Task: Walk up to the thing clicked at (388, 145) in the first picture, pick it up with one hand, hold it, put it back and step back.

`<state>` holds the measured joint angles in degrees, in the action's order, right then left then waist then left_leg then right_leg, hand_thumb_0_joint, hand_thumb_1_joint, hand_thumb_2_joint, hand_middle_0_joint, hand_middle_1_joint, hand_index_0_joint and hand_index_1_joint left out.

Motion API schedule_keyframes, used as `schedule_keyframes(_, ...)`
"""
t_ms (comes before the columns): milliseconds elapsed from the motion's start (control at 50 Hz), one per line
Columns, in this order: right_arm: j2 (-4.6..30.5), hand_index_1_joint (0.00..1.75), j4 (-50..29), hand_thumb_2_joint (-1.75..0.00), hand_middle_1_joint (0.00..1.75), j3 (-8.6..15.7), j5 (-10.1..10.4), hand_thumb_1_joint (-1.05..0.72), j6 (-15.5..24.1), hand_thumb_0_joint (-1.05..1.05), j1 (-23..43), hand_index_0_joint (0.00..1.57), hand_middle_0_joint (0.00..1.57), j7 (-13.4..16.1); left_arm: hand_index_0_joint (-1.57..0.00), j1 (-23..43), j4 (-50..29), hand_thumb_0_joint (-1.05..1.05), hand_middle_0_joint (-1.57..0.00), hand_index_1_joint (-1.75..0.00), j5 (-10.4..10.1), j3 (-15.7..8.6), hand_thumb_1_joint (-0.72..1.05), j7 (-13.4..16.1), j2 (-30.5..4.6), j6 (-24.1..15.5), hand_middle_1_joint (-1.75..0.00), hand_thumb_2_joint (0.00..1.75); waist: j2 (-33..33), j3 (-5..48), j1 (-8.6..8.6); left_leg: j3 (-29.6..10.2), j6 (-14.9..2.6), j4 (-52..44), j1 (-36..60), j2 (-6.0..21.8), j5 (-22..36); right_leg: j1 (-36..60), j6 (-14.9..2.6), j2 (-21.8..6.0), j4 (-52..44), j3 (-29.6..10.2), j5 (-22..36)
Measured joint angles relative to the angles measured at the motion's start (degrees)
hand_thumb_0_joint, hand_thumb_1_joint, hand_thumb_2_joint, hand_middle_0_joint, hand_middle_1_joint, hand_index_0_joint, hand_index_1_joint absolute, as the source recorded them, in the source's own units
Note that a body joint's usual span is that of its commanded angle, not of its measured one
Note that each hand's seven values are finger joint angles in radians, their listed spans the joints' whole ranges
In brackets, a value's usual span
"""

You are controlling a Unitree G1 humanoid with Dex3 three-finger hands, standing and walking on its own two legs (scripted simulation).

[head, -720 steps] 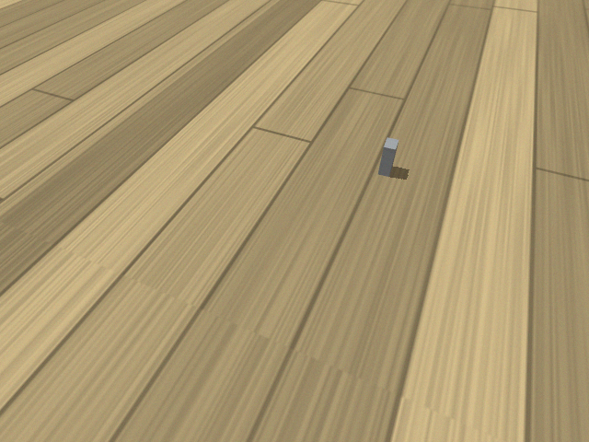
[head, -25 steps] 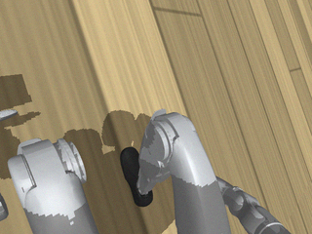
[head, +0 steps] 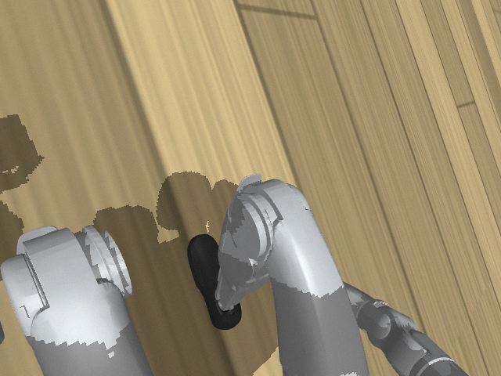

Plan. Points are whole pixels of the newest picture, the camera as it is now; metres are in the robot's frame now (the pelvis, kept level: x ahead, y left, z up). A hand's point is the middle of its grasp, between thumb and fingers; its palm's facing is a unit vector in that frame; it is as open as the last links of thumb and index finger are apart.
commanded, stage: close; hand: left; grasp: from the side
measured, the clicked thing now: out of the picture +0.46 +0.29 -0.21
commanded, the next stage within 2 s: settle in 0.72 s
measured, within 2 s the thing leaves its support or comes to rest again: leaves its support in 1.16 s
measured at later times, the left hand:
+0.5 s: hand out of the picture +0.44 +0.28 -0.19, palm faces +0.40 -0.92 -0.01, open 12.5 cm
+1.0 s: hand out of the picture +0.44 +0.28 -0.19, palm faces +0.42 -0.91 +0.01, open 12.4 cm
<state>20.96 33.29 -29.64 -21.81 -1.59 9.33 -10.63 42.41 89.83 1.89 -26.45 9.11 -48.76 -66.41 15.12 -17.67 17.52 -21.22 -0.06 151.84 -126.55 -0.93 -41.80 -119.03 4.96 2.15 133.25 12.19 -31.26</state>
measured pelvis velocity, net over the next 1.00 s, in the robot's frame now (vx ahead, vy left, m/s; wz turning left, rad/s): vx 0.00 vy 0.00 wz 0.00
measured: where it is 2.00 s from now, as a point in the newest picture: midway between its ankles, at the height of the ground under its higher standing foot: (162, 338)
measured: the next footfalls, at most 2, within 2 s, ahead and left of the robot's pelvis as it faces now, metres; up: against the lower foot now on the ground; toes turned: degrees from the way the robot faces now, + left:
none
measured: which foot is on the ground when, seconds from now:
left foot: down 0.00-1.00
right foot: down 0.00-1.00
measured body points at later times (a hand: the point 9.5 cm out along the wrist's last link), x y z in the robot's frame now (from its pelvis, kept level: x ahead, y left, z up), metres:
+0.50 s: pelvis +0.00 +0.00 +0.00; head +0.24 +0.20 +0.32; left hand +0.42 +0.32 -0.18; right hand +0.16 -0.24 -0.03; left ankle +0.08 +0.12 -0.26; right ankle +0.16 -0.14 -0.26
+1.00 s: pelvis +0.00 +0.00 +0.00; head +0.23 +0.20 +0.32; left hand +0.41 +0.33 -0.18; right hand +0.16 -0.24 -0.03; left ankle +0.08 +0.12 -0.26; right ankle +0.16 -0.14 -0.26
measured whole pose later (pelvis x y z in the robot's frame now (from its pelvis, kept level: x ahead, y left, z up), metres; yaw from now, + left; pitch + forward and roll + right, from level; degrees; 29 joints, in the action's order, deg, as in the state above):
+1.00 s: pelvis +0.00 +0.00 +0.00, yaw +0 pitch +13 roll -20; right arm 20.9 31.8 -30.5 -22.0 -2.1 10.3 -10.2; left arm 40.9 87.6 0.4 -27.5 7.3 -48.7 -66.4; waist 15.8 -18.1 16.6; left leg -21.8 -0.5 152.2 -126.0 -0.9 -41.8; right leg -117.8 4.4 2.2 132.9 12.8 -31.2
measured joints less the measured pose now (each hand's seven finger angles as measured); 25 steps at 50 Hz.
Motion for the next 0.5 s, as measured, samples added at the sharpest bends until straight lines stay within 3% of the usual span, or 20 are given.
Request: schedule_keyframes(500,-0.3,0.3,-0.5,-0.89,0.3,-0.6,-0.2,-0.86,-0.7,0.0,0.6,0.21,0.2,0.2,-0.42,-0.2,-1.7,-0.02,-0.39,-0.68,-0.8,0.7,-0.22,-1.0,-0.7,0.0,-0.64,0.58,0.3,-0.2,-0.53,-0.7,-0.13,0.0,0.1,-0.3,-0.4,0.9,-0.18,-0.2,-0.6,0.7,-0.5)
